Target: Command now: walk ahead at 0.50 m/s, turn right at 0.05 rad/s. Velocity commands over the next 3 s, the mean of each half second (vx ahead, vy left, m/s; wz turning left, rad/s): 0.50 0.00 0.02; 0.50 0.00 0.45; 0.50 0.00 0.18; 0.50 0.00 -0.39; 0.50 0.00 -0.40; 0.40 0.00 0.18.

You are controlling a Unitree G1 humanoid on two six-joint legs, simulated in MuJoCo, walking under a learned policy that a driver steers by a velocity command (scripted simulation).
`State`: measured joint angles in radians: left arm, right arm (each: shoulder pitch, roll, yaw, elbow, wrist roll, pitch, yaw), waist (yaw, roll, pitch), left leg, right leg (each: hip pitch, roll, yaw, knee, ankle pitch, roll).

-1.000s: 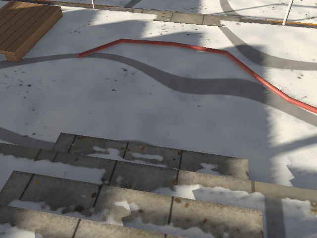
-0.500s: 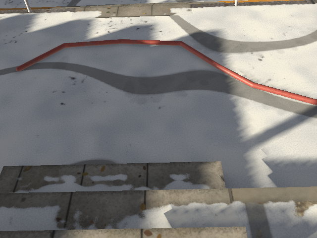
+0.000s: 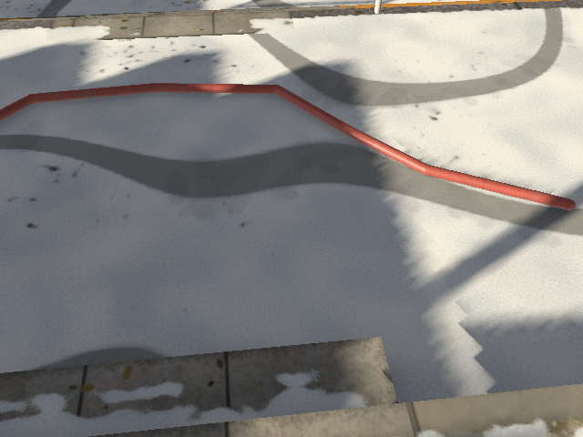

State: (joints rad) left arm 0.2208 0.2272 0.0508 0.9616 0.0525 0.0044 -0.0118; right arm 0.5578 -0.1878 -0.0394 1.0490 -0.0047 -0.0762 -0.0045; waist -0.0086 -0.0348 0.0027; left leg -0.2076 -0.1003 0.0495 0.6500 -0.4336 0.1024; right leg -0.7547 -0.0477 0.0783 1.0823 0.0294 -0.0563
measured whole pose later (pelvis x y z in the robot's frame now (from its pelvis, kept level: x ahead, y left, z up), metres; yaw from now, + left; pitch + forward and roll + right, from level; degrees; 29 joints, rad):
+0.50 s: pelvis +0.28 -0.05 -0.14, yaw +2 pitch -1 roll -1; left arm 0.41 0.19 0.04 1.04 0.02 -0.07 0.00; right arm 0.31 -0.21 -0.06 1.01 -0.05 0.01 0.00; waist -0.03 0.03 0.02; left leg -0.70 0.03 -0.09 1.21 -0.18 0.04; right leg -0.21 0.07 -0.11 0.59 -0.36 -0.10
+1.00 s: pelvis +0.54 +0.03 -0.29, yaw +18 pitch -1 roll +0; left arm 0.28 0.21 0.03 0.94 0.05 -0.02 0.02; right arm 0.28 -0.21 -0.04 0.98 -0.01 -0.02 -0.01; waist 0.03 -0.02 0.06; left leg -0.29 -0.12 0.02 0.60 -0.29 0.13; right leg -0.65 -0.09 0.02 1.38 -0.40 0.02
